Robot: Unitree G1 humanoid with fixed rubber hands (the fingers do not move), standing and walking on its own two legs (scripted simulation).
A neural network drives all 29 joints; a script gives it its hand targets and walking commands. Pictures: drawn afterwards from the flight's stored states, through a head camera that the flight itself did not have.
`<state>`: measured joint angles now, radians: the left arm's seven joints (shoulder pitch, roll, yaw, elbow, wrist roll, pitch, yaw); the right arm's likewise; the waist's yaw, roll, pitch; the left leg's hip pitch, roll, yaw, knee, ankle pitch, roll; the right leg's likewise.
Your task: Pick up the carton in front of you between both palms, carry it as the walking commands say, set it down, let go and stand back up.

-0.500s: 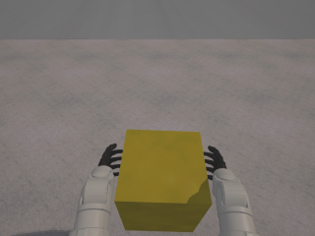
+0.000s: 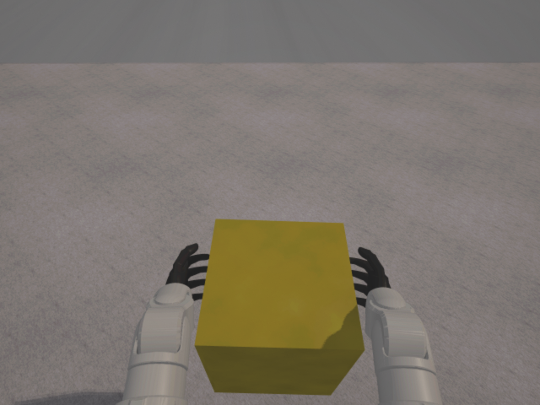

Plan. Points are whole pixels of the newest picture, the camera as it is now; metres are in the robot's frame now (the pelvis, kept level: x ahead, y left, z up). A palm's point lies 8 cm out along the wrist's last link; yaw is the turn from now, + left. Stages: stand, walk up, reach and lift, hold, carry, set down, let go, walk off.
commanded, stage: carry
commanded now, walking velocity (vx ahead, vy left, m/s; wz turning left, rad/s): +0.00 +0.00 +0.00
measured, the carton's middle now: (276, 311) +0.31 +0.00 -0.04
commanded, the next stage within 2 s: hold in 0.52 s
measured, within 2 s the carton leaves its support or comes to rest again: neither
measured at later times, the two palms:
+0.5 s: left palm (172, 296) +0.29 +0.16 +0.04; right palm (372, 300) +0.28 -0.14 +0.04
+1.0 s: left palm (156, 307) +0.27 +0.18 +0.03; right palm (347, 279) +0.33 -0.11 +0.03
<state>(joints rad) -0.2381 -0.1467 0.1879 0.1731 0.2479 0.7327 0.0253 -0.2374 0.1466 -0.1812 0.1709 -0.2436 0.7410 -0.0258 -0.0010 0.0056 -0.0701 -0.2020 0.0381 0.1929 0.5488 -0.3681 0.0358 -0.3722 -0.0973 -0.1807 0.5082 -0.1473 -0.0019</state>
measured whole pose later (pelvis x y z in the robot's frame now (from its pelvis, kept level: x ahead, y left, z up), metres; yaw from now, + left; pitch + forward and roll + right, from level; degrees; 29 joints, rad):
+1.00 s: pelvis -0.02 -0.05 +0.00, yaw +15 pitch -4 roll -1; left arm -0.55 -0.14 0.47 0.61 0.42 0.53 -0.07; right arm -0.50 0.23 -0.46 0.47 -0.41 0.62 -0.02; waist -0.04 0.03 0.07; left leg -0.19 -0.02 -0.11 0.56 -0.30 0.00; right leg -0.25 0.03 0.06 0.50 -0.18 0.01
